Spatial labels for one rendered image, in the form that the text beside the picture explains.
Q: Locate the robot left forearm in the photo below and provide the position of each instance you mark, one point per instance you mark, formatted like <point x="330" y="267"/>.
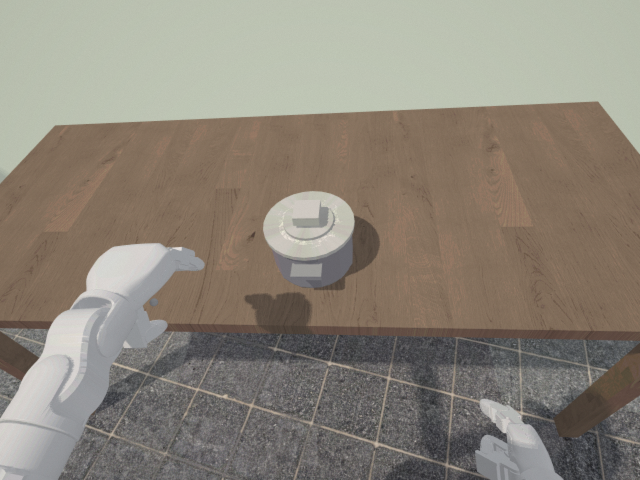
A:
<point x="48" y="414"/>

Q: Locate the robot right hand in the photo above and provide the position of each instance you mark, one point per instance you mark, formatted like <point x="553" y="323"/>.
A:
<point x="524" y="449"/>

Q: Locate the lid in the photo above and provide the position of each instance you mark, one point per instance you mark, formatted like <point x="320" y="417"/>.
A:
<point x="309" y="242"/>

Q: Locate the table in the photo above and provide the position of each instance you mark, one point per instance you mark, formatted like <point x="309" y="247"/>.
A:
<point x="516" y="221"/>

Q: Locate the pot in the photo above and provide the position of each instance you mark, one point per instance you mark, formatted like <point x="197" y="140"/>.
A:
<point x="316" y="273"/>

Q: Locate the robot left hand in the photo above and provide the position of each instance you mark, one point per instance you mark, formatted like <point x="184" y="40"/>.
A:
<point x="136" y="272"/>

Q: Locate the knob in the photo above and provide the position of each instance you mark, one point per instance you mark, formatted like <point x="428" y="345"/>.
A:
<point x="306" y="213"/>

